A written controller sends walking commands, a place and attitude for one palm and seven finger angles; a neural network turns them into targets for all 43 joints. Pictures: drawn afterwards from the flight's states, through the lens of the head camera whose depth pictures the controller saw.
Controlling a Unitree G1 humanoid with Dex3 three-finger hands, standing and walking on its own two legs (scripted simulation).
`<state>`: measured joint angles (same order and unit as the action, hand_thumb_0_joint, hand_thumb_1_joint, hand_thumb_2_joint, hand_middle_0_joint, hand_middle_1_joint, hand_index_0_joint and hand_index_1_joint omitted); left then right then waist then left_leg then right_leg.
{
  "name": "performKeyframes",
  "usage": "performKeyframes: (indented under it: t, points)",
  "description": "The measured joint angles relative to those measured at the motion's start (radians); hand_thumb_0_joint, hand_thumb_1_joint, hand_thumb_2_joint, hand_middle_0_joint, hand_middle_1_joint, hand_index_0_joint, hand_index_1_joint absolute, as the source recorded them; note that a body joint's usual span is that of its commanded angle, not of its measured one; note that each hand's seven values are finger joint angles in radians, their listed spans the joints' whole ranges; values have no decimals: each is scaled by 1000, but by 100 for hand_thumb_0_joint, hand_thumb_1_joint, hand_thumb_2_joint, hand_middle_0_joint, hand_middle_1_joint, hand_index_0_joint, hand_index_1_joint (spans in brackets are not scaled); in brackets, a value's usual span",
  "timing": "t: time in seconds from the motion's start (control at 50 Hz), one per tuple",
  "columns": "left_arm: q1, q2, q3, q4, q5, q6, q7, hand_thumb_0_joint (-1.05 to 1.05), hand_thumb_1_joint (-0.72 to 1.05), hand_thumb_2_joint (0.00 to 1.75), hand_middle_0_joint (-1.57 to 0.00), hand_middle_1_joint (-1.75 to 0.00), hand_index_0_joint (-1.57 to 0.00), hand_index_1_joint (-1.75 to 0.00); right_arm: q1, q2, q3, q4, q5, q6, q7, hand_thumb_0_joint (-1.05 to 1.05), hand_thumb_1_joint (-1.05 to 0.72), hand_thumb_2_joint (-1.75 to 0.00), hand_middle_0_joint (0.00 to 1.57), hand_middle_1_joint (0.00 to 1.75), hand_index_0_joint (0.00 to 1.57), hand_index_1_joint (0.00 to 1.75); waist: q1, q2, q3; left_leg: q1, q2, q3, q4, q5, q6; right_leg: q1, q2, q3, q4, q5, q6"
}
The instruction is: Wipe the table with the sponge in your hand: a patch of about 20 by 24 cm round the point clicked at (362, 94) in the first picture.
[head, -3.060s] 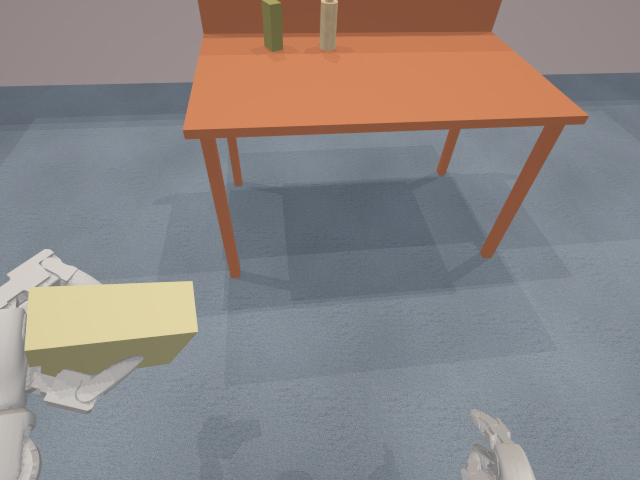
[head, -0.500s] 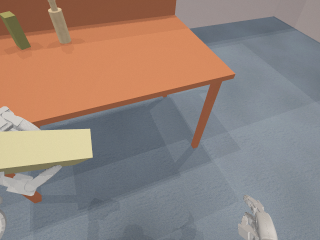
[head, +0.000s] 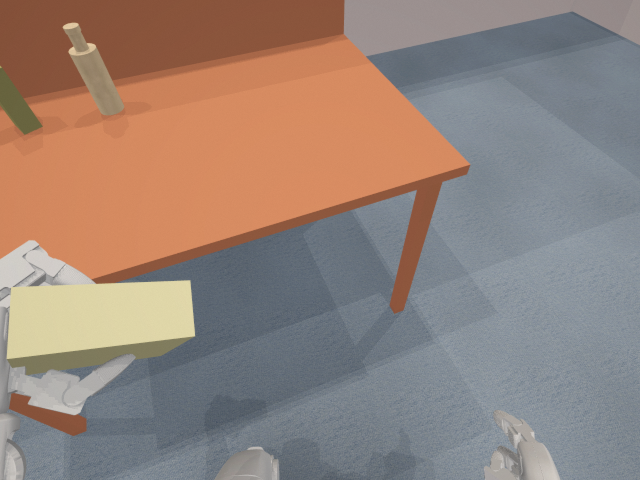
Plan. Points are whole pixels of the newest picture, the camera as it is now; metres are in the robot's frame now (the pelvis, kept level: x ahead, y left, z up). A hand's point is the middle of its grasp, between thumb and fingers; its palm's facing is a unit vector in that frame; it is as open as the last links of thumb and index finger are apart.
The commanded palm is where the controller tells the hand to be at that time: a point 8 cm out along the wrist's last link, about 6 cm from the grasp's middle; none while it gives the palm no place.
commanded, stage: take the last steps up to it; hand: left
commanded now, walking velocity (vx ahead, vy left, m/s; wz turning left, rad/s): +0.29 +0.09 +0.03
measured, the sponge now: (128, 326) +0.23 +0.19 +0.15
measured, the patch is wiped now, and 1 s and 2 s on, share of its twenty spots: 0.00 0.00 0.00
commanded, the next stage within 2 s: come to a stop and stand still in 0.98 s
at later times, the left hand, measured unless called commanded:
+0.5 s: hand (91, 250) +0.30 +0.23 +0.18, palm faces +0.41 -0.76 -0.50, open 9.5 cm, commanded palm +0.25 +0.28 +0.18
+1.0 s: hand (94, 193) +0.38 +0.27 +0.17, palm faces +0.41 -0.81 -0.41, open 9.5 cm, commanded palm +0.32 +0.30 +0.18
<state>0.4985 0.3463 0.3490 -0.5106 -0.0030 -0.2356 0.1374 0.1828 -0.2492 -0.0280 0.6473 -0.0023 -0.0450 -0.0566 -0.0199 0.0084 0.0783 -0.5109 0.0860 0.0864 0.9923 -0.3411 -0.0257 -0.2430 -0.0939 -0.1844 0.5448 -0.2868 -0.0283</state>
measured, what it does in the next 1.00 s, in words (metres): walks ahead: left foot, then right foot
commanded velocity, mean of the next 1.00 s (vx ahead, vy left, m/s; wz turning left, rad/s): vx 0.21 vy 0.08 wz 0.01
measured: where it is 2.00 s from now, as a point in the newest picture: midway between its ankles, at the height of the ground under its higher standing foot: outside the picture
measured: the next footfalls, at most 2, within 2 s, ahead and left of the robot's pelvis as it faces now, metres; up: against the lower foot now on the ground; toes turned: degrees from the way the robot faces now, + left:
left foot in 0.14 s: +0.15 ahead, +0.15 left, +0.00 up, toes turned +10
right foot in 0.46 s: +0.15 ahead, -0.09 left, +0.00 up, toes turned -9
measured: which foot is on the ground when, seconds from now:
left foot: up 0.00-0.12, down 0.14-0.48, up 0.50-0.86, down 0.88-1.00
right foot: down 0.00-0.16, up 0.18-0.44, down 0.46-0.88, up 0.90-1.00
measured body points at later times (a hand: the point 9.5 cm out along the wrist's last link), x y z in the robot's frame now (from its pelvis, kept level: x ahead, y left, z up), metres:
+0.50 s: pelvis +0.09 +0.00 -0.01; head +0.11 -0.03 +0.44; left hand +0.27 +0.27 +0.20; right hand +0.26 -0.19 -0.12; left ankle +0.11 +0.14 -0.73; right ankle +0.11 -0.09 -0.74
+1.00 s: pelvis +0.16 +0.02 -0.01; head +0.17 +0.04 +0.44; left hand +0.35 +0.31 +0.19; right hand +0.33 -0.22 -0.08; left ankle +0.21 +0.13 -0.74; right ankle +0.12 -0.09 -0.68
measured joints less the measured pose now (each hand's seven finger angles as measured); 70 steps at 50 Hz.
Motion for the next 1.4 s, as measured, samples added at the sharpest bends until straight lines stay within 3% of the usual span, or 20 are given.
performKeyframes:
  t: [0.14, 0.16, 0.22, 0.28, 0.36, 0.46, 0.5, 0.54, 0.62, 0.66, 0.74, 0.88, 0.96, 1.02, 1.1, 1.2, 1.24, 1.28, 1.34, 1.4]
  points:
    - [17, 37, 24, -65, -6, -13, 28, -1, -44, 100, -80, -136, -81, -135, 44, -26, -26, -64, -2, -12, -15, 1, -91, -90, 19, 30, 20, 30, 23, -33, -20, 168, -10, 73, -446, 110, 19, 45, -11, 9, 48, -77, 36]
    - [2, 39, 28, -63, -8, -13, 31, -1, -44, 100, -80, -136, -81, -135, 44, -23, -29, -68, 0, -15, -19, 1, -91, -90, 19, 30, 20, 30, 26, -39, -23, 181, -16, 79, -462, 171, 30, 38, -19, 15, 91, -106, 43]
    - [-72, 40, 35, 5, -6, -12, 34, -1, -44, 100, -80, -136, -81, -135, 17, 20, -22, -57, 2, -19, -22, 1, -91, -90, 19, 30, 20, 30, 27, -60, -24, 173, -25, 88, -391, 127, 50, -56, -2, 90, 371, -240, 42]
    - [-102, 32, 33, 39, -3, 14, 26, -1, -44, 100, -80, -136, -81, -135, -2, 70, 8, -48, 5, -33, -8, 1, -91, -90, 19, 30, 20, 30, 17, -48, -32, 182, -17, 76, -408, 113, 49, -154, 21, 100, 528, -234, 49]
    - [-51, 19, 15, -14, -9, 18, 15, -1, -44, 100, -80, -136, -81, -135, 3, 116, 49, -52, 2, -56, 8, 1, -91, -90, 20, 30, 20, 30, 18, -22, -34, 202, -6, 71, -453, 126, 37, -188, 15, 71, 405, -166, 59]
    - [-4, 43, 16, -26, -12, 11, 10, -1, -44, 100, -80, -136, -81, -135, 29, 134, 76, -45, -1, -54, 1, 1, -90, -90, 20, 30, 20, 30, 37, 15, -37, 205, 3, 59, -425, 93, 11, -84, 32, 30, 100, -106, 64]
    - [-23, 37, 13, 7, -5, 16, 9, -1, -44, 100, -80, -136, -81, -135, 29, 117, 73, -30, 0, -39, -3, 1, -90, -90, 20, 30, 21, 30, 43, 45, -35, 180, 14, 39, -338, 8, 14, -68, 45, 14, 79, -10, 13]
    - [-50, 18, 1, 49, -9, 26, 7, -1, -44, 100, -80, -136, -81, -135, 20, 94, 65, 5, 0, -22, 0, 1, -90, -90, 20, 30, 21, 30, 51, 47, -33, 119, -14, -1, -147, -79, 12, -64, 38, 13, 102, -32, -23]
    - [-57, -27, -12, 94, -9, 33, 8, -1, -44, 100, -80, -136, -81, -135, 7, 40, 48, 34, -1, 0, 3, 1, -90, -90, 20, 30, 20, 30, 41, 23, -23, 13, -46, -27, 119, -49, -8, -13, 23, 20, 33, -27, -25]
    - [-41, -29, -16, 89, -5, 25, 9, -1, -44, 100, -80, -136, -81, -135, 3, 20, 35, 24, -3, 4, 0, 2, -90, -90, 20, 30, 20, 30, 26, 7, -15, -6, -40, -19, 93, -15, -10, 11, 17, 19, -10, -11, -24]
    - [4, 0, -14, 34, -4, 7, 9, -1, -44, 100, -81, -136, -81, -135, 6, -8, 3, -23, -5, 1, -4, 2, -91, -90, 20, 30, 20, 30, 8, -22, 1, 29, -26, 17, -143, 38, -4, 40, 12, 22, -56, 1, -17]
    - [28, 50, 17, -63, -14, -5, 23, -1, -44, 100, -81, -136, -81, -135, 30, -25, -26, -84, 2, -7, -12, 1, -91, -90, 19, 30, 20, 30, 18, -36, -11, 201, -45, 69, -498, 185, 32, 45, 23, 38, 52, -89, 17]
    - [-62, 67, 33, 12, -13, -6, 23, -1, -44, 100, -81, -136, -81, -135, 3, 33, -13, -67, 4, -10, -14, 1, -91, -90, 19, 30, 20, 30, 16, -65, -19, 188, -55, 78, -420, 126, 69, -77, 27, 112, 377, -251, 33]
    - [-77, 55, 33, 24, -9, 14, 18, -1, -44, 100, -81, -136, -81, -135, -3, 77, 19, -56, 5, -28, 1, 1, -91, -90, 19, 30, 20, 30, 10, -50, -31, 193, -42, 64, -443, 129, 63, -156, 36, 110, 487, -216, 47]
    - [-28, 30, 15, -26, -14, 13, 7, -1, -44, 100, -81, -136, -81, -135, 13, 115, 56, -54, 0, -51, 13, 1, -91, -90, 20, 30, 20, 30, 20, -25, -41, 203, -29, 58, -481, 146, 57, -168, 27, 86, 375, -156, 59]
    - [-4, 44, 14, -22, -22, 18, 8, -1, -44, 100, -81, -136, -81, -135, 29, 129, 85, -41, -2, -55, 4, 1, -90, -90, 20, 30, 20, 30, 40, -1, -37, 199, -23, 49, -461, 135, 35, -48, 49, 65, 61, -77, 69]
    - [-27, 30, 8, 16, -18, 26, 10, -1, -44, 100, -81, -136, -81, -135, 22, 113, 86, -28, -1, -45, 1, 1, -90, -90, 20, 30, 21, 30, 46, 29, -26, 192, -6, 38, -418, 111, 23, -21, 68, 55, 16, 22, 20]
    - [-44, 5, -5, 53, -21, 45, 9, -1, -44, 100, -81, -136, -81, -135, 16, 93, 80, -10, 1, -33, 3, 1, -90, -90, 20, 30, 21, 30, 49, 42, -32, 176, -15, 13, -355, 24, 13, -22, 74, 55, 27, 11, -9]
    - [-51, -24, -25, 79, -22, 69, 11, -1, -44, 100, -81, -136, -81, -135, 7, 62, 70, 5, 3, -18, 4, 1, -90, -90, 20, 30, 21, 30, 42, 23, -35, 147, -56, -23, -208, -61, 2, -16, 63, 69, 17, 4, -18]
    - [-45, -25, -36, 61, -17, 70, 12, -1, -44, 101, -81, -136, -81, -135, 1, 36, 59, -6, 1, -13, -7, 2, -90, -90, 20, 30, 20, 30, 22, -2, -29, 169, -68, -25, -235, -55, 0, -5, 58, 70, -4, 18, -16]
